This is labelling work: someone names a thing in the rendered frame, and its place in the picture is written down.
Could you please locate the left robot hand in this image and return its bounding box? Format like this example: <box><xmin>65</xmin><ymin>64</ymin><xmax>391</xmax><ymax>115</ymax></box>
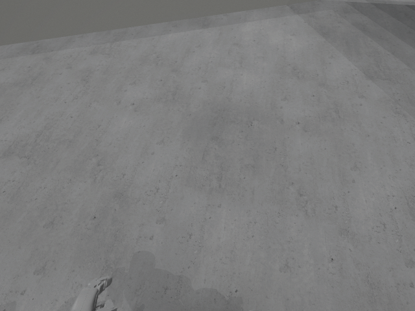
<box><xmin>71</xmin><ymin>276</ymin><xmax>117</xmax><ymax>311</ymax></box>

